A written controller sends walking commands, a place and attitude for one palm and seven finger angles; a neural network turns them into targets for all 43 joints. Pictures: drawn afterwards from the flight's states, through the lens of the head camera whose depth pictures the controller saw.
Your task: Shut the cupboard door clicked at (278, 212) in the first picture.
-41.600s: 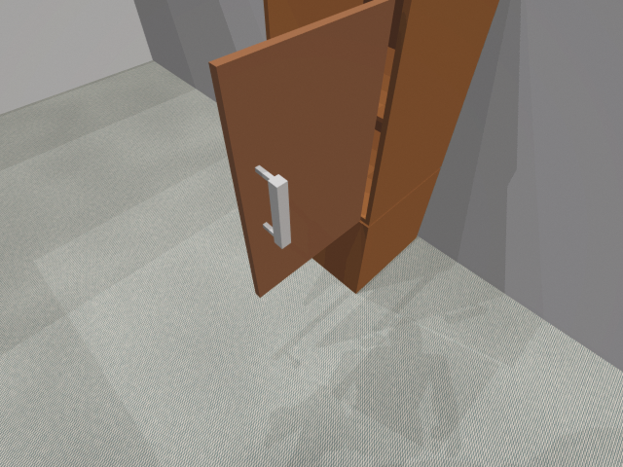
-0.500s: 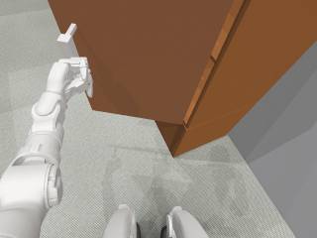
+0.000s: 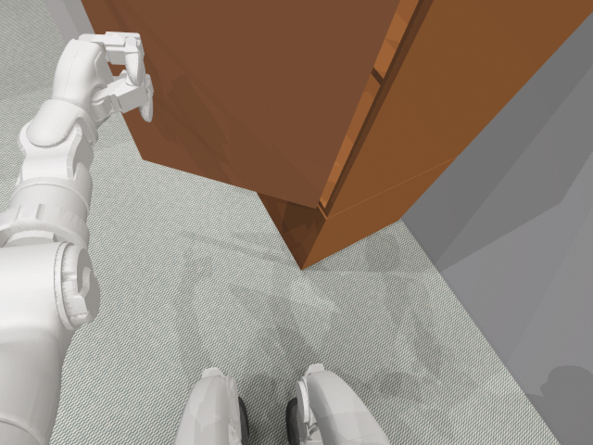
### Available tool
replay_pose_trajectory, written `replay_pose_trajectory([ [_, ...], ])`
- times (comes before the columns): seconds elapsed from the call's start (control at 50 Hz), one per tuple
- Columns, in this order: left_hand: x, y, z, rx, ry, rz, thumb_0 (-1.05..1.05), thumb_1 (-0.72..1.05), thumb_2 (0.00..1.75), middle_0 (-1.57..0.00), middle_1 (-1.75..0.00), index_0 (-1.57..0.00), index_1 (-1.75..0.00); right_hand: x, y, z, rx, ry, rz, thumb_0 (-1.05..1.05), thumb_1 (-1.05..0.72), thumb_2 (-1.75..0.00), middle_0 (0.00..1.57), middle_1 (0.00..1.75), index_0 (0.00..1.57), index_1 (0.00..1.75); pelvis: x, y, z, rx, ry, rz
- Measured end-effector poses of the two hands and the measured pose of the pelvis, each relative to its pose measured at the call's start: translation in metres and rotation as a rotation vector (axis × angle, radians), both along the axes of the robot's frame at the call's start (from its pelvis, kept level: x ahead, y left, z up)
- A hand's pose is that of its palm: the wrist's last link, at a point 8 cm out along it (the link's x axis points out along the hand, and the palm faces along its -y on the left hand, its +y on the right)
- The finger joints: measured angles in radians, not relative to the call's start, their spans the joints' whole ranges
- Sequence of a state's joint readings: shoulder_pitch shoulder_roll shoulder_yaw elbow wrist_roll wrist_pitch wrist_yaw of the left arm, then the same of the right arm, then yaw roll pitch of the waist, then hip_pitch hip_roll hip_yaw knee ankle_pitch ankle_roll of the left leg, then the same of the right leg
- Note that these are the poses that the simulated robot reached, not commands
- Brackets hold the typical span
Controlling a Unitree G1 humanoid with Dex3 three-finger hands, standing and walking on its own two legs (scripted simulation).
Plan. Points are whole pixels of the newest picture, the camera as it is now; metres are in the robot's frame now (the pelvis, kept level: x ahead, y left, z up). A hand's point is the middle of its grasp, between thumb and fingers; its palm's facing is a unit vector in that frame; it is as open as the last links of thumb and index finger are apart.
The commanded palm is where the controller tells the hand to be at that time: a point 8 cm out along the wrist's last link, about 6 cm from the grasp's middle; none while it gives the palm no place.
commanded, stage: push the door shut along its arc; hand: left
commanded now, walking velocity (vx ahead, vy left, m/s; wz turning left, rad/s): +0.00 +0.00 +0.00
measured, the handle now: (97, 44) +0.62 +0.20 +0.09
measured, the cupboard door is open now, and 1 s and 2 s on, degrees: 47 38 38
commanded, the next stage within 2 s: pull the fist back off the door in 0.64 s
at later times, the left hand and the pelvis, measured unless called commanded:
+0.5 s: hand (170, 62) +0.58 +0.11 +0.09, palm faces -0.35 -0.93 -0.01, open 3.0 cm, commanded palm +0.60 +0.12 +0.09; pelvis +0.01 -0.01 -0.01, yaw -1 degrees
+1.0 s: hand (188, 51) +0.62 +0.09 +0.08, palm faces +0.08 -1.00 -0.04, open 3.0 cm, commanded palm +0.58 +0.10 +0.09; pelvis +0.00 -0.01 -0.02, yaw -1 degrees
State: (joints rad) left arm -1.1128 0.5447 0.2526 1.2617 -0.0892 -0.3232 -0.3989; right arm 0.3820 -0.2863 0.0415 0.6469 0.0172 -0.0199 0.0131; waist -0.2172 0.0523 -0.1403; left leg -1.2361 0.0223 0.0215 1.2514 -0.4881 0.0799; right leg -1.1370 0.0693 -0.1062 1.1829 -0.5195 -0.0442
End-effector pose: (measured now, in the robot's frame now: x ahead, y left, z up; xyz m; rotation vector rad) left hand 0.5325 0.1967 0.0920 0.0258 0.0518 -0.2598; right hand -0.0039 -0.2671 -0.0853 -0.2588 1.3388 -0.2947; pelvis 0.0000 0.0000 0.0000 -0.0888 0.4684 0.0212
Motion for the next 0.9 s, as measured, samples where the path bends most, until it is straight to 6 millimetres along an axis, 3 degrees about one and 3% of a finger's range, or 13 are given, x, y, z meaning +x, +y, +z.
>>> replay_pose_trajectory([
  [0.4, 0.043, -0.032, 0.006, -0.003, 0.020, -0.089, 0.01, 0.89, 0.91, -1.30, -1.50, -1.30, -1.50, -0.028, -0.003, -0.006, -0.010, 0.072, -0.079, 0.00, -0.90, -0.89, 0.20, 0.30, 0.21, 0.30, 0.009, -0.010, -0.009, 0.002, 0.040, -0.029],
  [0.76, 0.057, -0.044, 0.007, 0.005, 0.032, -0.134, 0.02, 0.95, 0.99, -1.30, -1.50, -1.30, -1.50, -0.026, -0.014, -0.014, -0.071, 0.083, -0.029, 0.00, -0.90, -0.89, 0.20, 0.30, 0.21, 0.30, 0.002, -0.012, -0.023, -0.013, 0.076, -0.004],
  [0.84, 0.062, -0.046, 0.000, -0.132, 0.047, 0.088, 0.03, 0.87, 0.96, -1.30, -1.50, -1.30, -1.50, -0.026, -0.007, -0.013, -0.045, 0.074, -0.001, 0.00, -0.90, -0.90, 0.20, 0.30, 0.21, 0.30, 0.000, -0.011, -0.025, -0.019, 0.088, -0.009],
  [0.9, 0.063, -0.049, -0.005, -0.113, 0.023, 0.283, 0.02, 0.83, 0.93, -1.30, -1.50, -1.30, -1.50, -0.031, 0.003, -0.013, 0.010, 0.086, 0.014, 0.00, -0.90, -0.90, 0.20, 0.30, 0.21, 0.30, -0.001, -0.011, -0.024, -0.016, 0.096, -0.012],
])
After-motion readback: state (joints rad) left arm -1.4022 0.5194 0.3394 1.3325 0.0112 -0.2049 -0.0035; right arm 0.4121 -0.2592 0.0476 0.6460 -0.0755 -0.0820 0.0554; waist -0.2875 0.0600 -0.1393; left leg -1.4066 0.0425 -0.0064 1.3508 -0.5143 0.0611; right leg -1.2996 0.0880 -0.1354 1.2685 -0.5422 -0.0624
